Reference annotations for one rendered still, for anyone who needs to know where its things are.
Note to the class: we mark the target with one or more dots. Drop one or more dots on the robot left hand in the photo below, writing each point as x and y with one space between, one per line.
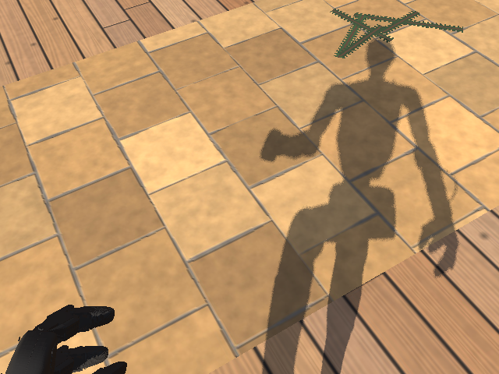
37 353

